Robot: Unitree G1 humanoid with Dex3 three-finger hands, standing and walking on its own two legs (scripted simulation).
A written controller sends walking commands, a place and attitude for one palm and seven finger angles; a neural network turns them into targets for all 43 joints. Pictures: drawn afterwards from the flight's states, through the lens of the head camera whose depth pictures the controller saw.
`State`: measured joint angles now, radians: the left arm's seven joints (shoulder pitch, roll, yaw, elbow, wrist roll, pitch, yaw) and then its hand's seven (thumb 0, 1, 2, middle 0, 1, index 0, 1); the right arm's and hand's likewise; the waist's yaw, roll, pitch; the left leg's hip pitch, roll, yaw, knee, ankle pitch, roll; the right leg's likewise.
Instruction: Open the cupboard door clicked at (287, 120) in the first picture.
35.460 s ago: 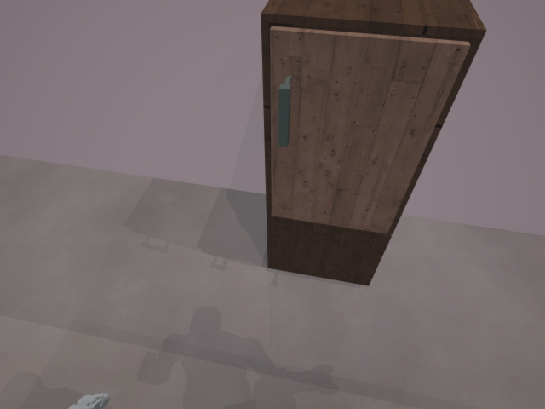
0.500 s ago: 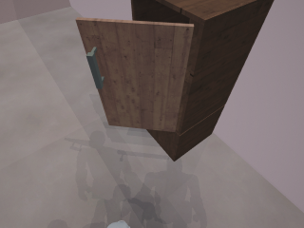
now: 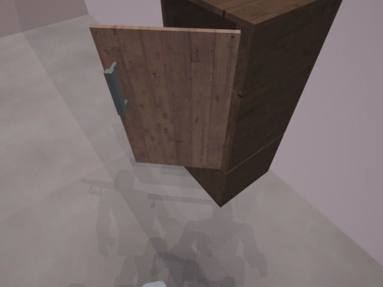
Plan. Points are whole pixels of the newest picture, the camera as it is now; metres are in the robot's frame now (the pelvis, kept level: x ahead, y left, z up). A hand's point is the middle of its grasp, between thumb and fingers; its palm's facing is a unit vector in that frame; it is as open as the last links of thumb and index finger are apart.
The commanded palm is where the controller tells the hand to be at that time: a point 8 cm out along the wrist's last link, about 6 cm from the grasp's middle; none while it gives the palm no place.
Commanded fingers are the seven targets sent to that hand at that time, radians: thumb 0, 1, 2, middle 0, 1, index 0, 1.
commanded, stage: come to a stop and stand still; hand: left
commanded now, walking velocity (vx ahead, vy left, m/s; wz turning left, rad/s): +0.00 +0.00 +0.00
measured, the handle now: (118, 89) +0.62 +0.27 +0.05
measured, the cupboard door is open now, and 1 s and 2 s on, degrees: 46 46 46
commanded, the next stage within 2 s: look again from close up in 0.30 s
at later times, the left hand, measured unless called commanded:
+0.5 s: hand out of the picture +0.03 +0.18 -0.16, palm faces -0.02 -0.97 -0.23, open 7.4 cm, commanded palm none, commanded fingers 0.00 0.90 0.90 -0.20 -0.30 -0.20 -0.30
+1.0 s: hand out of the picture +0.01 +0.19 -0.17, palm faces -0.02 -0.98 -0.21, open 7.4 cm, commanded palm none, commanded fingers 0.00 0.90 0.90 -0.20 -0.30 -0.20 -0.30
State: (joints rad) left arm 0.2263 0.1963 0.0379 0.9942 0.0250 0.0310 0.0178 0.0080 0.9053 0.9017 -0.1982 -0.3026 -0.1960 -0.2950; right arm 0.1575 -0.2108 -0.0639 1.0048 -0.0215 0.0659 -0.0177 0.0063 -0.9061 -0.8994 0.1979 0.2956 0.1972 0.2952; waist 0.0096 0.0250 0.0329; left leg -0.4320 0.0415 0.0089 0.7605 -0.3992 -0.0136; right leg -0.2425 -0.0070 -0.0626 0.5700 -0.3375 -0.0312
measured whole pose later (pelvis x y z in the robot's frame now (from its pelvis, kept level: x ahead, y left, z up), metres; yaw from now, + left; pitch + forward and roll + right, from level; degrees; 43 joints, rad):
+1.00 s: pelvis -0.01 +0.00 +0.01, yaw -2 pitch -1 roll +0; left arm 0.26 0.20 -0.01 1.09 0.01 -0.02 0.02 0.01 0.90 0.90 -0.20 -0.30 -0.20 -0.30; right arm 0.23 -0.19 0.01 1.10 -0.02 -0.03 -0.02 0.01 -0.91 -0.90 0.20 0.30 0.20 0.29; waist 0.01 -0.01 0.03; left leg -0.19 0.01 0.06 0.45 -0.26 0.00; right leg -0.19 0.00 -0.04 0.47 -0.28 -0.02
